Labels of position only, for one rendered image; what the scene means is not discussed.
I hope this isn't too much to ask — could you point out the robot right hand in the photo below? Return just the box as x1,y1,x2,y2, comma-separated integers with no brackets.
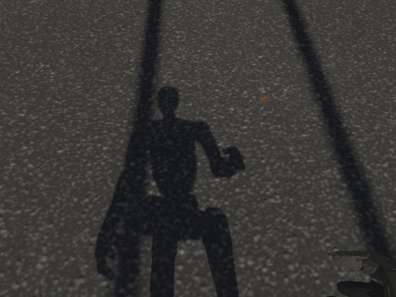
327,249,396,297

